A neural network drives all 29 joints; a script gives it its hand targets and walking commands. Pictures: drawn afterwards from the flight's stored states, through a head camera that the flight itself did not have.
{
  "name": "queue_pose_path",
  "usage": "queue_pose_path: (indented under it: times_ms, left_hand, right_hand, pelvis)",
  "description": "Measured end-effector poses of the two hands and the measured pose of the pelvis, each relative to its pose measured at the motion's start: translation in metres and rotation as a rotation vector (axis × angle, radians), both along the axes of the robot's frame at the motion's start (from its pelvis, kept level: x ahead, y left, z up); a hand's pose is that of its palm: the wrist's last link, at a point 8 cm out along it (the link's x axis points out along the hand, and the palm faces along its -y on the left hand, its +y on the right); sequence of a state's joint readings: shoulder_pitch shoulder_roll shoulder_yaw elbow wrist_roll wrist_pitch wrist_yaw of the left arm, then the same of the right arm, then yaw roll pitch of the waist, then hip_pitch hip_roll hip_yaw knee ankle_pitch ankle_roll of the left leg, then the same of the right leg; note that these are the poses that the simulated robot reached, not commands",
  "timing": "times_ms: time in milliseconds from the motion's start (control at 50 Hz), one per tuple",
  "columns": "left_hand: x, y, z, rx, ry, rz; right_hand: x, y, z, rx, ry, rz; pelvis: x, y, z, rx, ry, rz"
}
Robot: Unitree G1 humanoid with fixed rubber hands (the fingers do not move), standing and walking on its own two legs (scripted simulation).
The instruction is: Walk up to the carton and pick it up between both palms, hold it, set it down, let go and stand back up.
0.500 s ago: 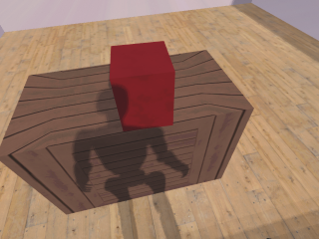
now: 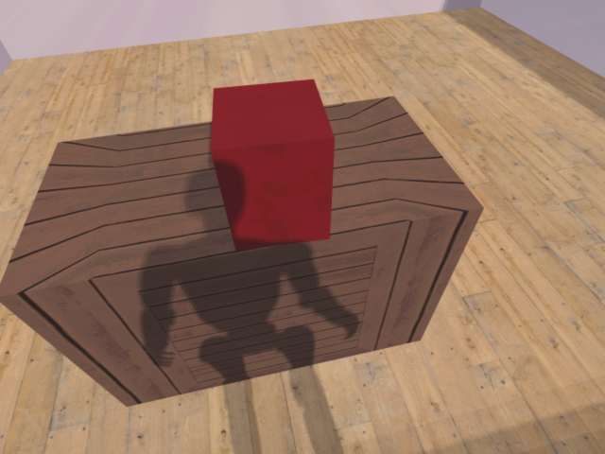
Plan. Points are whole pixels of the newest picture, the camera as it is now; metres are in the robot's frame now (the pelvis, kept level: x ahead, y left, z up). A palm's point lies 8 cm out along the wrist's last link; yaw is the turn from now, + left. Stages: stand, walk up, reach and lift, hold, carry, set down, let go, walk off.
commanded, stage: stand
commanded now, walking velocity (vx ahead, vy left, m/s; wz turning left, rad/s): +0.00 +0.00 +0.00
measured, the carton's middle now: (274, 166) +0.65 +0.07 +0.01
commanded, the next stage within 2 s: walk up in 0.42 s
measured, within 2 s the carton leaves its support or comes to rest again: neither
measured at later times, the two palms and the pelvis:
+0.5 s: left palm out of the picture +0.08 +0.29 -0.12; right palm out of the picture +0.09 -0.29 -0.12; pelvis +0.01 +0.00 +0.00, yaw +0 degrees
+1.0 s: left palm out of the picture +0.07 +0.34 -0.15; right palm (537, 451) +0.16 -0.30 -0.11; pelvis +0.08 +0.02 -0.03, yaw +8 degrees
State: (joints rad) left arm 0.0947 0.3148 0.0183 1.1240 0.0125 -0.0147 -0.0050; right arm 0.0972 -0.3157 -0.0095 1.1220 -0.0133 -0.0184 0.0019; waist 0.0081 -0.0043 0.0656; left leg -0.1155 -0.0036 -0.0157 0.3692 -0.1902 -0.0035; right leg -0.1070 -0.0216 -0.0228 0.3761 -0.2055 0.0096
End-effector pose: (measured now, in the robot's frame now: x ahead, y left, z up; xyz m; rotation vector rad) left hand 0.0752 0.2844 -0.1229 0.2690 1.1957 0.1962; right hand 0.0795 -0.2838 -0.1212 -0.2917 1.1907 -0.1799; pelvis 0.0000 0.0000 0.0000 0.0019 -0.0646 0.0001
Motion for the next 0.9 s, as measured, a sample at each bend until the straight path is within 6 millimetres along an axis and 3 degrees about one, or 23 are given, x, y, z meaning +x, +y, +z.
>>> queue_pose_path:
  times_ms: [680, 800, 900]
  left_hand:
    - [0.014, 0.003, 0.002, -0.001, -0.016, 0.006]
    - [0.011, 0.02, -0.005, 0.019, -0.076, 0.055]
    - [-0.011, 0.041, -0.018, 0.028, -0.041, 0.13]
  right_hand:
    - [0.017, -0.004, 0.001, -0.001, -0.011, 0.013]
    - [0.019, -0.02, -0.004, -0.042, 0.013, 0.047]
    - [0.047, -0.019, -0.001, -0.091, 0.018, 0.107]
  pelvis:
    - [0.013, -0.002, -0.001, -0.001, 0.014, 0.015]
    - [0.034, -0.004, -0.015, -0.018, 0.023, 0.057]
    - [0.057, 0.009, -0.026, -0.031, 0.007, 0.115]
